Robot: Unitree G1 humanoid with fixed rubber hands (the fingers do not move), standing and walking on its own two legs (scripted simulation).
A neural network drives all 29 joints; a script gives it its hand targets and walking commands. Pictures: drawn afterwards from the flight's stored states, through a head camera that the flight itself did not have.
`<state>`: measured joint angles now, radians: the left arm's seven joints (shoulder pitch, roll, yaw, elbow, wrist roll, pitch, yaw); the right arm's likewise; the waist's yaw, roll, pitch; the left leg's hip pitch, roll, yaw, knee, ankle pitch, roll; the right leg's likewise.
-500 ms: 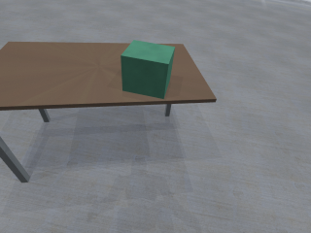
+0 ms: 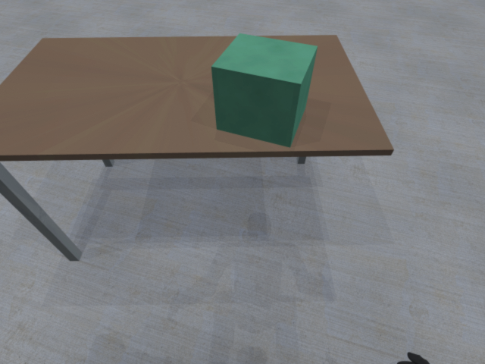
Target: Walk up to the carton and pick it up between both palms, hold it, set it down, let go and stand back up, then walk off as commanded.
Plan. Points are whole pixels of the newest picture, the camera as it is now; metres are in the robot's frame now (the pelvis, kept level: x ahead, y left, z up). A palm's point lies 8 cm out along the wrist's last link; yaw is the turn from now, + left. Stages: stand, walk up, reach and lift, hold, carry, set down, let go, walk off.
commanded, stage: walk off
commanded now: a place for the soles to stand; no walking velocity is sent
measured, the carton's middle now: (264, 89) +0.77 -0.01 +0.02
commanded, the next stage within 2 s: stand in 0.54 s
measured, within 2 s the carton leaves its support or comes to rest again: neither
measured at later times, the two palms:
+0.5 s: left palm out of the picture +0.10 +0.29 -0.11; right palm out of the picture +0.10 -0.30 -0.10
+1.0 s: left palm out of the picture +0.06 +0.27 -0.09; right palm out of the picture +0.00 -0.31 -0.11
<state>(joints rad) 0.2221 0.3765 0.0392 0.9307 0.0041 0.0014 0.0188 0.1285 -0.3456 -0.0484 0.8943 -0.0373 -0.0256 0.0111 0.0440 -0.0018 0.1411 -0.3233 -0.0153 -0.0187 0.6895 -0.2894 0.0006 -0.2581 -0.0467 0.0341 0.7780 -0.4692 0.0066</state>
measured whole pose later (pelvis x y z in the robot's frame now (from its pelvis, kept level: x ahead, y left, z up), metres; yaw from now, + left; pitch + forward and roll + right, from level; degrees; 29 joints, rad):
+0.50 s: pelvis -0.01 +0.00 +0.01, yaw -2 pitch -3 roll +0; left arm 0.12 0.37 0.01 0.95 0.00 -0.01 0.01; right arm 0.09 -0.34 -0.05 0.92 -0.02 0.00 0.01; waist 0.01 -0.01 0.14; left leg -0.32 0.02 0.01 0.64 -0.27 0.00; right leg -0.24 -0.02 0.05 0.65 -0.35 0.04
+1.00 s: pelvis -0.03 -0.02 +0.02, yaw -1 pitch -4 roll +0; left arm 0.11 0.32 0.01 1.11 0.02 -0.02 -0.02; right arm 0.16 -0.34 -0.03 1.14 -0.01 -0.01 0.02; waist -0.02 0.04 0.06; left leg -0.22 0.04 -0.02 0.41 -0.12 -0.03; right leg -0.16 0.00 0.02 0.46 -0.23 0.01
